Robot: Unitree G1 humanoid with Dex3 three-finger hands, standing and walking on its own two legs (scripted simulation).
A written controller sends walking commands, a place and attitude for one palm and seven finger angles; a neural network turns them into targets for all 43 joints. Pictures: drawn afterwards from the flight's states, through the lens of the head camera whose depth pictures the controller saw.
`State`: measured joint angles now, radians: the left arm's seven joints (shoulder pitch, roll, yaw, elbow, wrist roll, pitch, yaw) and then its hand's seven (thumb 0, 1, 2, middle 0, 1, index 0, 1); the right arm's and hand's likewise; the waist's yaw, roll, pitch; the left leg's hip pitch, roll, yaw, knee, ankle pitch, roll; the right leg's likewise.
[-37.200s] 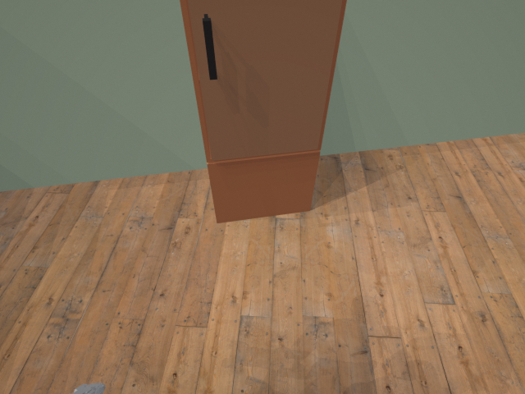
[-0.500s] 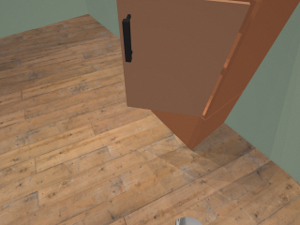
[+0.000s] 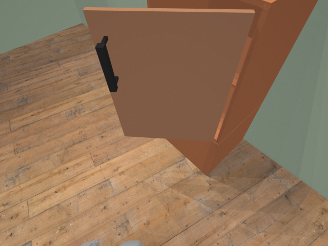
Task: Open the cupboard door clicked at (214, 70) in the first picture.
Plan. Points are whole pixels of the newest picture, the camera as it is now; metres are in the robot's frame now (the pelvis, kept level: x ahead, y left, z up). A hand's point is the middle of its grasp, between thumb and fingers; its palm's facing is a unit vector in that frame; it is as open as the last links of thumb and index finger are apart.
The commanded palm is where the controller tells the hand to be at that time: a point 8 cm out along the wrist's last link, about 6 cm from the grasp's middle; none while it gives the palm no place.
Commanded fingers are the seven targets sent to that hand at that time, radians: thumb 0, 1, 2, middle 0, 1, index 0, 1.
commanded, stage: come to a stop and stand still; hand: left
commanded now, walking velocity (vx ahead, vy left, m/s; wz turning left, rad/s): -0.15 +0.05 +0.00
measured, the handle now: (109, 65) +0.59 +0.19 +0.10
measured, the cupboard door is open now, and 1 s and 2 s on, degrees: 43 43 43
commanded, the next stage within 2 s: look again from close up in 1.82 s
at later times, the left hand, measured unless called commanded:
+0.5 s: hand out of the picture +0.00 +0.22 -0.17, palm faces +0.03 -0.98 -0.21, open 7.3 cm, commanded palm none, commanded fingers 0.00 0.90 0.90 -0.20 -0.30 -0.20 -0.30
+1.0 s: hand out of the picture -0.01 +0.14 -0.18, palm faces +0.03 -0.99 -0.16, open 7.3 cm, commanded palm none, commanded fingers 0.00 0.90 0.90 -0.20 -0.30 -0.20 -0.30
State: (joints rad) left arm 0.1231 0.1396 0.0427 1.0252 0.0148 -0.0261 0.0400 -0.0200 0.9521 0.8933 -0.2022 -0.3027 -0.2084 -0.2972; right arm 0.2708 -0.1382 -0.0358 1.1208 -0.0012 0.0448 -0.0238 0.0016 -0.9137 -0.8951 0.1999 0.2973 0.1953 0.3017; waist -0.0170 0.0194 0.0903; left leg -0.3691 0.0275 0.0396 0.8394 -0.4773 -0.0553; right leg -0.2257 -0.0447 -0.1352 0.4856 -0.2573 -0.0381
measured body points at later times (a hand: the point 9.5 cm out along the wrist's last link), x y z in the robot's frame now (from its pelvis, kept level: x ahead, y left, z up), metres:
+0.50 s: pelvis -0.01 +0.03 +0.00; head +0.03 +0.03 +0.45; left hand +0.00 +0.27 -0.16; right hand +0.06 -0.20 -0.15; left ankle +0.04 +0.14 -0.74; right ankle -0.07 -0.10 -0.72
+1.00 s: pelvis +0.00 -0.01 +0.00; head +0.02 -0.01 +0.45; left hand -0.01 +0.19 -0.16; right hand -0.05 -0.22 -0.16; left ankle +0.04 +0.14 -0.74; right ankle -0.07 -0.11 -0.74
